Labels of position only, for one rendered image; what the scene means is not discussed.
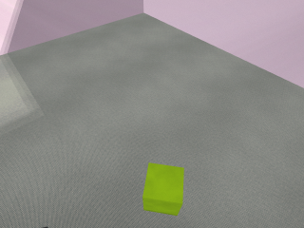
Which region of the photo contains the carton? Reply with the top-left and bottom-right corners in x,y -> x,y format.
142,162 -> 184,216

